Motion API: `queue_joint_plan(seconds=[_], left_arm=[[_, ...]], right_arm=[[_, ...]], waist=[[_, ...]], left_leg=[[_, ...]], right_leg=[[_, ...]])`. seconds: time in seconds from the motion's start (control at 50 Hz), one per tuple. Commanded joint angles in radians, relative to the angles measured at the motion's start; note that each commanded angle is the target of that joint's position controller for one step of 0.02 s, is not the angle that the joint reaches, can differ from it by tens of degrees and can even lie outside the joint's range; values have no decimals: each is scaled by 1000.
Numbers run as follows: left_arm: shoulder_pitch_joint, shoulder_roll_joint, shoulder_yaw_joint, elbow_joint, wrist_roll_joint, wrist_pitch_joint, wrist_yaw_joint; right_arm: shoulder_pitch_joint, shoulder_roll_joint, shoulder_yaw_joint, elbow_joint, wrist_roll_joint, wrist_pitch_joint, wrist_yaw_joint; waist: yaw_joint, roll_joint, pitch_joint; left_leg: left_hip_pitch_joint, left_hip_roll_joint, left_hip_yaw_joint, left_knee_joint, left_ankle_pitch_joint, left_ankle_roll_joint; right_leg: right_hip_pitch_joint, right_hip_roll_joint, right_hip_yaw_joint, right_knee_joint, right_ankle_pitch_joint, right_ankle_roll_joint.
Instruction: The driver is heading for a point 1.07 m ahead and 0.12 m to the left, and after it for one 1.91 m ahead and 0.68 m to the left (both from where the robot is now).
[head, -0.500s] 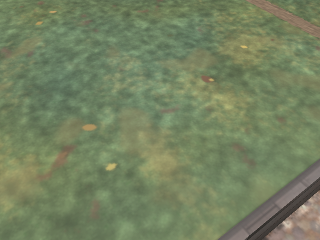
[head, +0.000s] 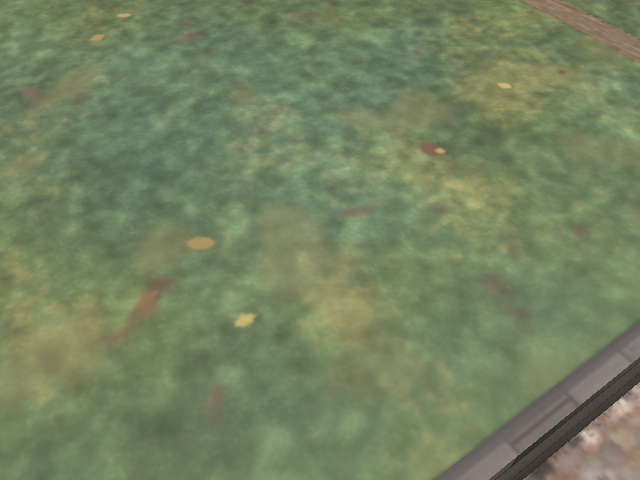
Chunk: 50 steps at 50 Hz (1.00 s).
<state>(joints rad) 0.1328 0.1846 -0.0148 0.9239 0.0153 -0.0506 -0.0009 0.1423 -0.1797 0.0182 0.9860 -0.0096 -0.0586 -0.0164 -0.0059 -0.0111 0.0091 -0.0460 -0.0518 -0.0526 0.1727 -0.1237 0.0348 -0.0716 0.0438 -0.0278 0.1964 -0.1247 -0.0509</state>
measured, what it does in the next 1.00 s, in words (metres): stands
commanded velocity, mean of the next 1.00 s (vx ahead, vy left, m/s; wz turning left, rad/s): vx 0.50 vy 0.00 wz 0.00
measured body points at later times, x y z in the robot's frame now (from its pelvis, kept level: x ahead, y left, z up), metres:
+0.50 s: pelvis -0.01 +0.02 +0.00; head +0.00 +0.02 +0.45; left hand +0.13 +0.24 -0.13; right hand +0.11 -0.22 -0.13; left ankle -0.02 +0.10 -0.75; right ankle -0.01 -0.08 -0.75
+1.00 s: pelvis -0.01 +0.02 +0.00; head +0.00 +0.03 +0.45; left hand +0.14 +0.26 -0.12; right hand +0.14 -0.21 -0.12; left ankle -0.02 +0.10 -0.75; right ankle -0.01 -0.08 -0.75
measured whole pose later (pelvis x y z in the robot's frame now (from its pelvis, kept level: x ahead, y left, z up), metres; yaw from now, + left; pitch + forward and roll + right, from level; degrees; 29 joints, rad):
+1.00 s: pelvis -0.01 +0.02 +0.00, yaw +1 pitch +0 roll +0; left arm 0.09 0.23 -0.03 0.88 0.02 -0.05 -0.01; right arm 0.09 -0.23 0.05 0.95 -0.02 -0.06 -0.01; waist 0.00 -0.02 0.01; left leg -0.06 -0.09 -0.07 0.15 -0.09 0.06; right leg -0.09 0.01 -0.03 0.21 -0.12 -0.01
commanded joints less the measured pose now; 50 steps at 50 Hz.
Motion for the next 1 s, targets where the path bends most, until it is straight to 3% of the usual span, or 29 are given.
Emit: queue_joint_plan(seconds=[0.02, 0.62, 0.8, 0.82, 1.0], left_arm=[[-39, 84, 15, -61, 1, -14, 0], [-70, 116, 9, -93, 2, -16, -7], [-80, 125, 10, -98, 1, -15, -10], [-82, 129, 10, -99, 3, -15, -9], [-90, 137, 6, -103, 3, -12, -10]], right_arm=[[-27, -94, -14, -47, -1, -12, 1], [-79, -133, 5, -69, -5, -18, 13], [-88, -144, 10, -74, -7, -17, 11], [-96, -150, 10, -83, -14, -17, 9], [-100, -159, 15, -93, -12, -16, 9]], waist=[[-1, 11, -42], [2, 9, -69], [1, 7, -74], [5, -2, -75], [4, 9, -81]], left_leg=[[15, 167, -122, -12, 141, 31], [23, 164, -145, -19, 171, 27], [35, 165, -146, -18, 199, 26], [42, 170, -152, -10, 218, 30], [45, 170, -155, -10, 219, 29]], right_leg=[[-13, -171, 122, -24, 122, 15], [-24, -183, 110, -9, 112, 36], [-27, -184, 107, -6, 117, 41], [-34, -185, 106, -7, 127, 41], [-34, -186, 103, -8, 119, 46]])
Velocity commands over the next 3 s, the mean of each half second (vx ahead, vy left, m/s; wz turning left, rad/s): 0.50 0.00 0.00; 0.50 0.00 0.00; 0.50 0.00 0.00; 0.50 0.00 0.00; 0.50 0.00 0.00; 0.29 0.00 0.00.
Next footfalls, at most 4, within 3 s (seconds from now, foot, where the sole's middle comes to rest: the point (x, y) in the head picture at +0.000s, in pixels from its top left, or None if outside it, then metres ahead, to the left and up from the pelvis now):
none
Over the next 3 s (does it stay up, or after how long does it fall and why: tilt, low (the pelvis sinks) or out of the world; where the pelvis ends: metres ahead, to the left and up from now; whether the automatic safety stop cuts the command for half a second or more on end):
stays up -0.01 0.02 0.00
